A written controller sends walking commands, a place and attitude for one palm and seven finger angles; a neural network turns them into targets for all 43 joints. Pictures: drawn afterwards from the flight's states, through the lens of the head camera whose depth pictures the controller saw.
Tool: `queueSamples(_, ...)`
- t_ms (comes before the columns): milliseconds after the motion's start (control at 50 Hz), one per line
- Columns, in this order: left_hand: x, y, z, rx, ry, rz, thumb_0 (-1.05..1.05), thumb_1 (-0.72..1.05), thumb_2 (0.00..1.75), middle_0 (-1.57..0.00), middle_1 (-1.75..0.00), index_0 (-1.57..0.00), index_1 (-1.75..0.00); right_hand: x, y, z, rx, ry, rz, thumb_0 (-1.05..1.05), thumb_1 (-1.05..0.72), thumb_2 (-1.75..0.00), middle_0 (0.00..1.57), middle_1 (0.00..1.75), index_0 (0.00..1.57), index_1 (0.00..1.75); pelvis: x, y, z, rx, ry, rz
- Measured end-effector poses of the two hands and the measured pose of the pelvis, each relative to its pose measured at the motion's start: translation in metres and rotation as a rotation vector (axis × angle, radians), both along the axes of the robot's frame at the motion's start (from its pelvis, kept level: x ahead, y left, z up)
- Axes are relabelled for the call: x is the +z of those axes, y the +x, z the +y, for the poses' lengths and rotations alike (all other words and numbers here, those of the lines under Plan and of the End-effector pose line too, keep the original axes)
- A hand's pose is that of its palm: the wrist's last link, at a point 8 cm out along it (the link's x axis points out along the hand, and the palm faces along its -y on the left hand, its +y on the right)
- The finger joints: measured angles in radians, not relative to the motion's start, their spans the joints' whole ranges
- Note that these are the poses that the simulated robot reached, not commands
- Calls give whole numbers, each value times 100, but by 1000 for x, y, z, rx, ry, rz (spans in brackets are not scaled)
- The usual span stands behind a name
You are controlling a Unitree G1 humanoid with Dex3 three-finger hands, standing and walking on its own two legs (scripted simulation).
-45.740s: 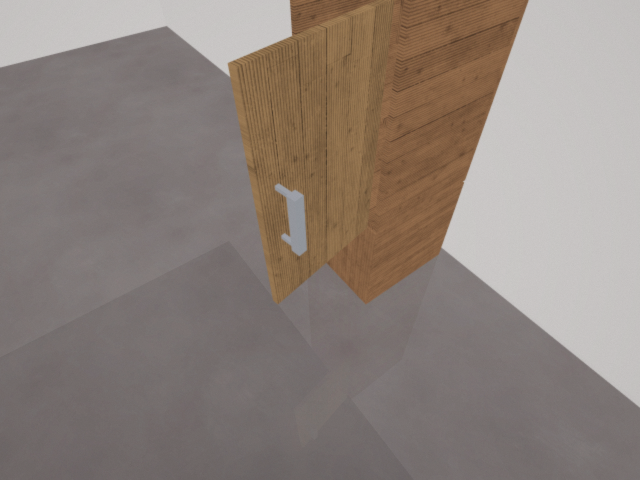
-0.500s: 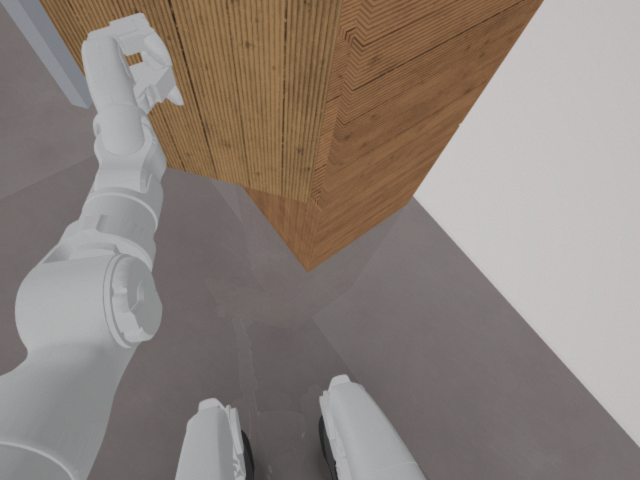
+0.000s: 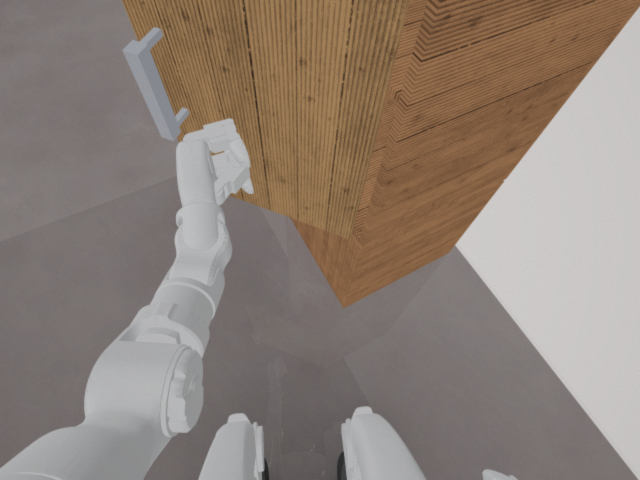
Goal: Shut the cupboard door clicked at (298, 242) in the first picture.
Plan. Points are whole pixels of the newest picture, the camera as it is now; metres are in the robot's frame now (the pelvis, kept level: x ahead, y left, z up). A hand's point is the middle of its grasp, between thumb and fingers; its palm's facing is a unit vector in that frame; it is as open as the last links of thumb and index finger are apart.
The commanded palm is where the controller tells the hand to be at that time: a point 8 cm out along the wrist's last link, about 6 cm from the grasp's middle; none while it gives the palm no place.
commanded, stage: draw the hand back to the body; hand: left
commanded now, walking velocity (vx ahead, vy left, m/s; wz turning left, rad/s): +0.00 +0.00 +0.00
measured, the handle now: (163, 87) +0.65 +0.18 +0.05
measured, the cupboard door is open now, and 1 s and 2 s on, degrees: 40 40 40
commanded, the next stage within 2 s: step back with the hand held close in 1.64 s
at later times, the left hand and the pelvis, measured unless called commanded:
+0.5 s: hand (162, 190) +0.40 +0.13 +0.14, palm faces +0.08 -1.00 -0.03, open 3.2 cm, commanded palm +0.35 +0.18 +0.14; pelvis +0.01 +0.00 +0.06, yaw +0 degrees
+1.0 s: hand out of the picture +0.28 +0.22 +0.22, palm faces +0.28 -0.91 -0.30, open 4.2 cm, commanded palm +0.23 +0.27 +0.24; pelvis +0.04 +0.01 +0.11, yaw +1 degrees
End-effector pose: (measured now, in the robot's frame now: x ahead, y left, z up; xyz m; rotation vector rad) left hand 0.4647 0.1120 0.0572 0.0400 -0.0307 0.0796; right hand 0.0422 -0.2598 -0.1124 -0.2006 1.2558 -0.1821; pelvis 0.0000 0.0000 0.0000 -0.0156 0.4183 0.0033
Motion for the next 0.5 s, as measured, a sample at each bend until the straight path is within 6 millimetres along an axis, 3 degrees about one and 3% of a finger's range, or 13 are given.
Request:
queueSamples(80,3,4,0,9,6,-8,2,90,90,-131,-150,-130,-150,-4,4,3,6,9,-22,0,-91,-90,20,30,20,30,-2,-4,-2,3,2,1)
queueSamples(180,15,1,12,23,-3,-47,2,90,90,-130,-150,-130,-150,-6,-6,8,-24,35,-10,0,-91,-90,20,30,20,30,0,-6,-3,-14,10,-8)
queueSamples(320,36,-46,47,42,12,4,2,90,90,-130,-150,-130,-150,17,-12,17,-60,79,-12,0,-91,-90,20,30,20,30,31,2,-3,-29,19,-96)
queueSamples(400,57,-69,60,41,0,-17,2,90,90,-130,-150,-130,-150,37,2,14,-42,51,-60,1,-91,-90,20,30,20,30,46,7,-3,-15,12,-147)
queueSamples(500,81,-89,68,1,0,-57,2,90,90,-130,-150,-130,-150,59,35,5,-13,9,-172,1,-91,-90,20,30,20,30,59,12,-1,-6,7,-202)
